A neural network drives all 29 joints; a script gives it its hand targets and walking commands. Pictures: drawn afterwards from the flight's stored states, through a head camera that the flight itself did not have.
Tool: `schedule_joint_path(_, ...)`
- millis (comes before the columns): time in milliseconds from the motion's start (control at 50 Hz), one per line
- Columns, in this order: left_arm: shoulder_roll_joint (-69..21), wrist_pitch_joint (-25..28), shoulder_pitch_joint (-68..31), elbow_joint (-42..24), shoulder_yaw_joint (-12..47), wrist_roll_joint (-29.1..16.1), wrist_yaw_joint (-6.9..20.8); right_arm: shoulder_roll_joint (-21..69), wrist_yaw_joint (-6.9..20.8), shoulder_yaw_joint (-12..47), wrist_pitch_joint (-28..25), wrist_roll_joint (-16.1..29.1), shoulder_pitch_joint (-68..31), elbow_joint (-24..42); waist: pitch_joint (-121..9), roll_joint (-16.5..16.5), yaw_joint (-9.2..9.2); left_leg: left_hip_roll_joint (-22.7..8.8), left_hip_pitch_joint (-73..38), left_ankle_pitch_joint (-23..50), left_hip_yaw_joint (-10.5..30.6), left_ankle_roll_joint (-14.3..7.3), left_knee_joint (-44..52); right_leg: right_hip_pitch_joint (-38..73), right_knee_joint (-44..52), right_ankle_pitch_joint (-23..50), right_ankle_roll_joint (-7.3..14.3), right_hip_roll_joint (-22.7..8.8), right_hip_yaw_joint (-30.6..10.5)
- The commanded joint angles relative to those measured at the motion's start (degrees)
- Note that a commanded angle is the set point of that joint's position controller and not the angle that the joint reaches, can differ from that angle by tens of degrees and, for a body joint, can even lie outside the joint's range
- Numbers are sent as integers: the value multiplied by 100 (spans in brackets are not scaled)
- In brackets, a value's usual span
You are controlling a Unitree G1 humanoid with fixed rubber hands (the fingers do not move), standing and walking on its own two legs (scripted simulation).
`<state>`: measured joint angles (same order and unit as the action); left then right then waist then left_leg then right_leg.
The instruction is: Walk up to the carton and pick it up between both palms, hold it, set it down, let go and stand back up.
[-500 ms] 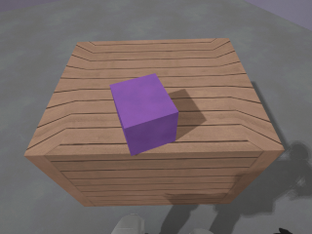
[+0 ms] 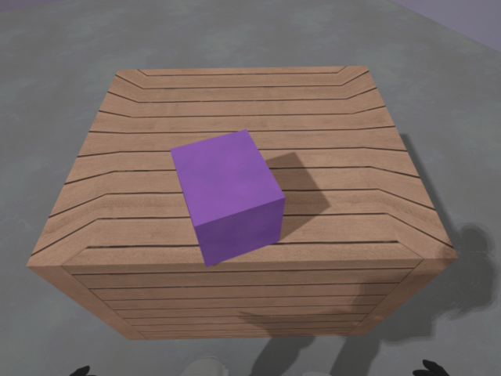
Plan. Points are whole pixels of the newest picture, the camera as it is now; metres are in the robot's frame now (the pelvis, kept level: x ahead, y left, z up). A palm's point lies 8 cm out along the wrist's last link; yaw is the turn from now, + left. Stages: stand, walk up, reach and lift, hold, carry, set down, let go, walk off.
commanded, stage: walk up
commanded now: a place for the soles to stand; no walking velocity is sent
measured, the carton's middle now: (226, 196) +0.45 +0.06 -0.02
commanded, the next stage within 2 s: stand in 1.92 s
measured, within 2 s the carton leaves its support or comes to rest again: neither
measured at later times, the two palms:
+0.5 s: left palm out of the picture +0.10 +0.30 -0.08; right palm out of the picture +0.12 -0.30 -0.08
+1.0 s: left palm out of the picture +0.07 +0.39 -0.10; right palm out of the picture +0.11 -0.24 -0.10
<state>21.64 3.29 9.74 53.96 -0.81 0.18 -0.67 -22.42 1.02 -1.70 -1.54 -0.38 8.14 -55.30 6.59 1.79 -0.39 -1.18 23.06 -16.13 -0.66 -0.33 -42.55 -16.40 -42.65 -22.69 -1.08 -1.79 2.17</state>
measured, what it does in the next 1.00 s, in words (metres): lifts its right foot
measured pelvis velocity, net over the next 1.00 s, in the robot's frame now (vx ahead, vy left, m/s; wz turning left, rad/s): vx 0.01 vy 0.06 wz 0.02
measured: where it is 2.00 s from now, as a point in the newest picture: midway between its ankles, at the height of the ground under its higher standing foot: outside the picture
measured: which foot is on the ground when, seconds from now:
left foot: down 0.00-1.00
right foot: down 0.00-0.82, up 0.84-1.00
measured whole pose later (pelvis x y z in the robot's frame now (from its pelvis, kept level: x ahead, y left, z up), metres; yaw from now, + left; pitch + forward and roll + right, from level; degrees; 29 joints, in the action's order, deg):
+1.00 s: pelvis +0.01 +0.06 +0.01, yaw +1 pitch -4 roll +1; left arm 24.6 0.2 8.6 55.2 -2.6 0.3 -2.6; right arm -20.5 1.3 -3.8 0.7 -1.3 6.4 -52.8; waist 11.2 -2.0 -0.1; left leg 3.0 16.9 -17.5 -4.5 -4.3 -38.3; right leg -18.7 -53.1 -32.1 1.6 -1.5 -3.3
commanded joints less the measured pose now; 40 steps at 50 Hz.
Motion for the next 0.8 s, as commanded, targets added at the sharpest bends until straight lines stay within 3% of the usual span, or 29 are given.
schedule_joint_path(0,1458,92,-119,-180,-293,-31,-35,-1151,-52,-255,-105,-9,-259,198,-682,-79,37,-394,-855,538,776,-354,1123,-358,1422,594,670,-825,-1045)
schedule_joint_path(40,1318,75,-133,-72,-247,-50,-28,-1144,-39,-210,-122,-3,-271,126,-783,-102,-15,-628,-811,633,1063,-472,1453,-71,1364,671,525,-564,-664)
schedule_joint_path(80,1255,70,-118,12,-197,-50,-25,-1135,-33,-178,-133,25,-383,58,-847,-131,-74,-701,-832,820,1134,-491,1592,217,1519,809,451,-497,-592)
schedule_joint_path(140,1324,58,-322,112,-208,-38,-6,-1107,-23,-135,-110,29,-434,-86,-714,-147,-30,-609,-851,685,1000,-341,1775,274,1773,755,439,-594,-606)
schedule_joint_path(240,1225,30,-497,284,-155,-45,13,-1117,-21,-95,-91,3,-639,-254,-691,5,-15,-667,-1040,364,1044,-298,2249,431,2176,561,373,-561,-565)
schedule_joint_path(260,1202,25,-497,376,-149,-22,9,-1086,-8,-108,-88,31,-660,-268,-701,-110,-15,-627,-1110,343,1006,-269,2238,483,2286,586,348,-574,-574)
schedule_joint_path(380,1255,55,-754,465,-153,2,23,-1010,-6,-101,-58,17,-597,-484,-700,-232,58,-500,-1547,1039,682,-158,2179,480,2657,995,305,-714,-562)
schedule_joint_path(460,1140,1,-698,562,-113,-15,17,-1016,-34,-87,-62,17,-657,-591,-750,-30,36,-583,-1481,1080,771,-166,2365,730,2683,1163,276,-659,-496)
schedule_joint_path(500,1161,12,-700,614,-137,-9,10,-1000,-39,-94,-68,11,-752,-577,-740,-166,12,-613,-1579,1337,747,-185,2368,740,2707,1202,271,-685,-470)
schedule_joint_path(520,1620,45,-532,558,-314,-42,-115,-1381,25,-301,65,-101,-825,-367,-474,131,-28,-480,-1272,2003,573,-224,1919,743,2286,2251,349,-845,-495)
schedule_joint_path(560,1722,16,-309,521,-401,-74,-195,-1173,76,-303,181,-105,-634,-249,-739,-109,-35,-352,-1019,2087,314,-216,1532,1053,2046,2814,534,-1100,-583)
schedule_joint_path(600,1735,-11,-279,406,-429,-62,-237,-1079,119,-358,276,-95,-667,-50,-772,-518,-47,-184,-905,1124,202,-175,876,888,2088,2989,878,-1504,-905)
schedule_joint_path(620,1815,-23,-352,299,-512,-33,-251,-1013,159,-363,333,-119,-654,65,-741,-880,-44,-85,-595,172,218,-160,436,960,2100,3240,1148,-1845,-1081)
schedule_joint_path(640,1868,-28,-368,158,-555,17,-279,-1006,180,-403,377,-147,-653,204,-675,-1019,-59,-45,-294,-793,345,-149,-107,935,2031,3494,1456,-2170,-1338)
schedule_joint_path(680,1929,-1,-199,8,-612,60,-333,-1072,225,-488,446,-169,-675,451,-642,-946,-105,-148,21,-1267,511,-128,-586,836,1743,3814,1744,-2409,-1515)
schedule_joint_path(720,1895,5,-348,-167,-616,84,-361,-1061,234,-534,441,-171,-472,515,-615,-1151,27,-282,89,-1076,494,-200,-19,1044,1207,4136,1457,-2177,-1181)
schedule_joint_path(740,1826,-1,-512,-295,-562,80,-316,-1053,224,-536,366,-149,-181,447,-785,-1280,167,-263,-491,-543,391,-238,868,743,862,3630,1152,-1857,-792)
schedule_joint_path(760,1650,-49,-635,-385,-521,70,-283,-1226,223,-616,288,-171,107,301,-970,-939,334,-285,-1491,747,465,-299,1507,133,316,2627,727,-1284,-315)
schedule_joint_path(780,1142,-132,-430,-427,-379,20,-264,-1688,191,-719,208,-243,-20,359,-942,907,289,-1208,-1886,1582,2093,-586,2268,-852,-838,775,266,-268,353)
